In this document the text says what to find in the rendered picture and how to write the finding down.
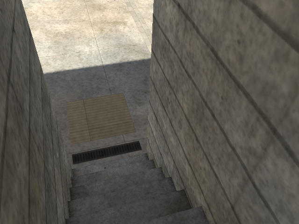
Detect stairs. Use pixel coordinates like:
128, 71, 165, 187
65, 153, 209, 224

